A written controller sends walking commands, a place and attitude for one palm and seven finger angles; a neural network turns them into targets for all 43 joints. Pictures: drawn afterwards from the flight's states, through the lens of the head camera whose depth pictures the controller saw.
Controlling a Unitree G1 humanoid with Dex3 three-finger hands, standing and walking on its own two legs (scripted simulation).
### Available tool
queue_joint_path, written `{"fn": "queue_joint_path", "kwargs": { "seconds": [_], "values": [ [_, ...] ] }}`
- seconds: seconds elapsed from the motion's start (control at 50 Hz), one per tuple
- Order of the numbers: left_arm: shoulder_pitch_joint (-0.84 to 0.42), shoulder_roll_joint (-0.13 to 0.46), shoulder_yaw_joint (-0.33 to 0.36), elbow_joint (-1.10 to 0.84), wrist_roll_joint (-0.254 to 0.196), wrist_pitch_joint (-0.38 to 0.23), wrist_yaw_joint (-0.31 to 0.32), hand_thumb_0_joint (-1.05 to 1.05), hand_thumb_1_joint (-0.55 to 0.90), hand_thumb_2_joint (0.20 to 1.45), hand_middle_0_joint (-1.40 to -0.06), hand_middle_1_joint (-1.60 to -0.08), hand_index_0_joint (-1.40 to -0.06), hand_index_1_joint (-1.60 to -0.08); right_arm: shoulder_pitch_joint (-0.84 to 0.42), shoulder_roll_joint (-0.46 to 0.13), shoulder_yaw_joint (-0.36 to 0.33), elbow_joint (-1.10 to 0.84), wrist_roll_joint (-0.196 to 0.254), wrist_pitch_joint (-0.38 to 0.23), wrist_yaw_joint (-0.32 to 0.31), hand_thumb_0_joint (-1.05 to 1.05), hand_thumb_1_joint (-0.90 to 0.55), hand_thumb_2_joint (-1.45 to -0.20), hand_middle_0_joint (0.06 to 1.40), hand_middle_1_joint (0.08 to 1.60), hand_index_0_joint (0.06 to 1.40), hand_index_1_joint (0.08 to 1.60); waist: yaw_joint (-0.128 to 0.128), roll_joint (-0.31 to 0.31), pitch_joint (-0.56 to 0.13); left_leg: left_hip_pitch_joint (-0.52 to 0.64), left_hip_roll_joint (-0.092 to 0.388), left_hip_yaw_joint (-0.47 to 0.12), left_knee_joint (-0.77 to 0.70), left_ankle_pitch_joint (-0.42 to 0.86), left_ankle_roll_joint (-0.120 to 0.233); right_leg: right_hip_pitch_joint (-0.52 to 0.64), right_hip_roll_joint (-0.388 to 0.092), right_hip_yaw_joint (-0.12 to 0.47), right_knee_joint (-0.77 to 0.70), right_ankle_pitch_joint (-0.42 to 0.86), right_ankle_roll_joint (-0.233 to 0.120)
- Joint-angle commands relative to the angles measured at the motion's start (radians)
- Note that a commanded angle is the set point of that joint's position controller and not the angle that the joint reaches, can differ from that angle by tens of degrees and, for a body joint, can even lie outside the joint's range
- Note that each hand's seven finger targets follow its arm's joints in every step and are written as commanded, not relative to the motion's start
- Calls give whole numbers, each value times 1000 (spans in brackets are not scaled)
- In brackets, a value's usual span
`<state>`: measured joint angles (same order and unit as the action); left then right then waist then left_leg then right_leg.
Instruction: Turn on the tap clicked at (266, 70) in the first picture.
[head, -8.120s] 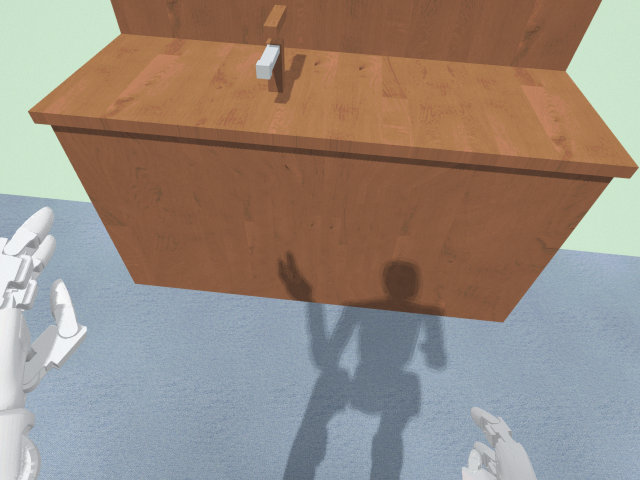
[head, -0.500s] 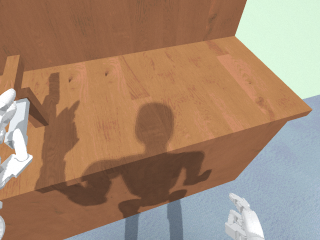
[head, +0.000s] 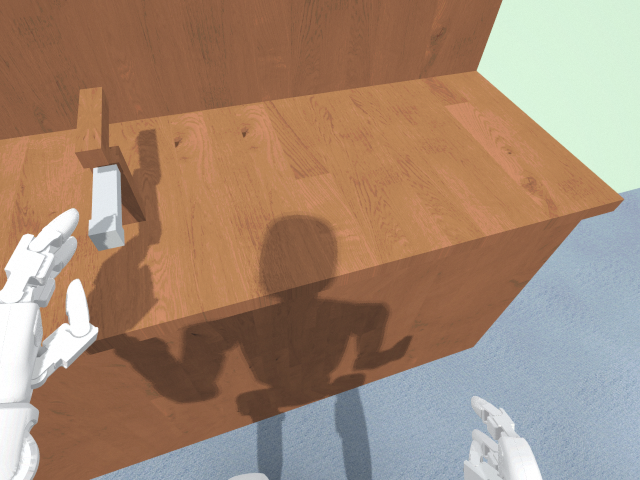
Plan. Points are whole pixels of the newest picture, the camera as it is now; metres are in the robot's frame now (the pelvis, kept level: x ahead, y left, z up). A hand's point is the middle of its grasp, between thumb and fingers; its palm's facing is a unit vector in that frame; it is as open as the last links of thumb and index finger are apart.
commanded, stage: come to a stop and stand still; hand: left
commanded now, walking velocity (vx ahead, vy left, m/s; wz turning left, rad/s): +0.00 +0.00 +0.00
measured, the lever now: (107, 232) +0.34 +0.28 +0.12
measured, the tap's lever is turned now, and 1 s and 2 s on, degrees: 0 0 0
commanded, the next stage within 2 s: look again from close up in 1.22 s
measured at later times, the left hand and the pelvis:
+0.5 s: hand (11, 331) +0.20 +0.29 +0.16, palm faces +0.48 -0.80 -0.37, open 7.4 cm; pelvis +0.00 +0.02 +0.00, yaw +4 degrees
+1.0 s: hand (67, 276) +0.25 +0.26 +0.17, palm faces +0.43 -0.80 -0.41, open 7.4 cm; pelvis +0.05 +0.00 +0.00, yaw +4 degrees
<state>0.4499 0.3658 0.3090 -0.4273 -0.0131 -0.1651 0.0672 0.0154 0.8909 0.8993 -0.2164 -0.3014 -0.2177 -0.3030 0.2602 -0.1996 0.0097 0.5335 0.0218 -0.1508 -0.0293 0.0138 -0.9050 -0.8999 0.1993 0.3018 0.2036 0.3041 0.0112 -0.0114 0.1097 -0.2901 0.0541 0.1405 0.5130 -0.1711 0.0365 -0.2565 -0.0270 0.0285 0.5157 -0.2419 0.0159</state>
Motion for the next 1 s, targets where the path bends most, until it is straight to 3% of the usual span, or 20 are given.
{"fn": "queue_joint_path", "kwargs": {
  "seconds": [0.0,0.08,0.12,0.18,0.24,0.34,0.36,0.4,0.46,0.48,0.56,0.6,0.66,0.68,0.76,0.78,0.86,0.88,0.96,0.98],
  "values": [
    [-235,209,214,-256,7,-90,61,0,900,900,-200,-300,-200,-300,-118,-122,-48,-149,11,-84,5,0,-900,-900,200,300,200,300,31,215,-163,-93,113,-140,-246,-468,29,136,42,-96,54,-71,-26],
    [-215,162,164,-237,10,-92,47,0,900,900,-200,-300,-200,-300,-112,-124,-48,-112,8,-96,25,0,-900,-900,200,300,200,300,17,83,-129,-55,64,-115,-146,-474,7,54,32,-66,-68,-124,-38],
    [-220,126,123,-231,13,-92,39,0,900,900,-200,-300,-200,-300,-114,-125,-49,-93,8,-103,28,0,-900,-900,200,300,200,300,6,99,-84,-42,49,-125,-152,-497,0,-23,38,-41,-84,-180,-48],
    [-205,120,125,-190,18,-92,43,0,900,900,-200,-300,-200,-300,-109,-130,-49,-81,9,-109,29,0,-900,-900,200,300,200,300,6,135,-112,-19,91,-187,-205,-474,15,3,54,-71,-22,-123,-29],
    [-196,149,153,-170,18,-92,44,0,900,900,-200,-300,-200,-300,-117,-121,-54,-88,9,-92,29,0,-900,-900,200,300,200,300,11,66,-108,-42,72,-158,-168,-473,11,17,45,-54,-69,-140,-35],
    [-212,157,156,-235,13,-98,45,0,900,900,-200,-300,-200,-300,-131,-114,-49,-99,7,-87,24,0,-900,-900,200,300,200,300,9,102,-102,-10,58,-171,-174,-458,8,0,40,-28,-105,-139,-44],
    [-224,171,167,-265,15,-99,47,0,900,900,-200,-300,-200,-300,-135,-122,-51,-101,9,-91,22,0,-900,-900,200,300,200,300,4,140,-114,25,66,-187,-193,-438,9,-8,46,-29,-90,-122,-40],
    [-211,147,149,-272,13,-104,51,0,900,900,-200,-300,-200,-300,-128,-116,-50,-101,8,-96,20,0,-900,-900,200,300,200,300,9,147,-145,38,85,-205,-202,-426,17,28,44,-35,-86,-86,-35],
    [-199,157,158,-249,15,-97,56,0,900,900,-200,-300,-200,-300,-137,-118,-48,-100,7,-96,17,0,-900,-900,200,300,200,300,8,127,-119,41,78,-206,-206,-417,12,17,37,-24,-116,-87,-37],
    [-202,128,131,-238,13,-97,54,0,900,900,-200,-300,-200,-300,-126,-119,-48,-95,4,-94,16,0,-900,-900,200,300,200,300,7,120,-121,42,77,-206,-200,-410,13,20,38,-23,-119,-78,-37],
    [-196,155,153,-239,14,-94,62,0,900,900,-200,-300,-200,-300,-136,-119,-48,-94,2,-94,11,0,-900,-900,200,300,200,300,8,110,-141,86,70,-203,-189,-325,8,21,22,-5,-136,-37,-40],
    [-193,138,134,-247,10,-94,62,0,900,900,-200,-300,-200,-300,-135,-115,-48,-97,3,-88,12,0,-900,-900,200,300,200,300,9,115,-146,84,67,-198,-173,-279,11,39,14,-1,-143,5,-41],
    [-141,163,164,-241,5,-87,65,0,900,900,-200,-300,-200,-300,-143,-112,-46,-95,3,-78,9,0,-900,-900,200,300,200,300,8,58,-166,118,51,-176,-137,-160,3,41,-2,18,-150,70,-44],
    [-137,137,142,-243,0,-88,61,0,900,900,-200,-300,-200,-300,-136,-113,-47,-93,0,-72,9,0,-900,-900,200,300,200,300,6,54,-171,114,50,-171,-126,-144,5,47,-5,15,-150,84,-44],
    [-103,181,183,-283,-5,-84,67,0,900,900,-200,-300,-200,-300,-148,-112,-47,-96,6,-60,6,0,-900,-900,200,300,200,300,9,94,-209,165,54,-163,-116,1,3,64,-12,9,-118,165,-42],
    [-100,154,160,-290,-9,-86,64,0,900,900,-200,-300,-200,-300,-142,-113,-49,-96,2,-56,6,0,-900,-900,200,300,200,300,8,102,-213,162,59,-160,-109,25,8,69,-13,-3,-116,178,-41],
    [-61,192,201,-298,-13,-78,71,0,900,900,-200,-300,-200,-300,-149,-110,-50,-99,11,-44,2,0,-900,-900,200,300,200,300,10,95,-236,200,62,-155,-82,174,4,84,-21,-6,-103,254,-38],
    [-50,158,170,-275,-16,-77,66,0,900,900,-200,-300,-200,-300,-139,-112,-50,-95,6,-38,3,0,-900,-900,200,300,200,300,7,76,-228,189,63,-150,-76,168,7,79,-21,-8,-113,251,-38],
    [-50,181,189,-273,-20,-66,67,0,900,900,-200,-300,-200,-300,-153,-114,-54,-102,15,-24,-2,0,-900,-900,200,300,200,300,5,56,-219,198,56,-143,-62,182,2,74,-38,23,-123,294,-42],
    [-50,152,164,-255,-22,-68,64,0,900,900,-200,-300,-200,-300,-140,-117,-54,-95,8,-20,-2,0,-900,-900,200,300,200,300,3,52,-221,187,56,-142,-63,157,7,74,-36,17,-128,280,-42]
  ]
}}
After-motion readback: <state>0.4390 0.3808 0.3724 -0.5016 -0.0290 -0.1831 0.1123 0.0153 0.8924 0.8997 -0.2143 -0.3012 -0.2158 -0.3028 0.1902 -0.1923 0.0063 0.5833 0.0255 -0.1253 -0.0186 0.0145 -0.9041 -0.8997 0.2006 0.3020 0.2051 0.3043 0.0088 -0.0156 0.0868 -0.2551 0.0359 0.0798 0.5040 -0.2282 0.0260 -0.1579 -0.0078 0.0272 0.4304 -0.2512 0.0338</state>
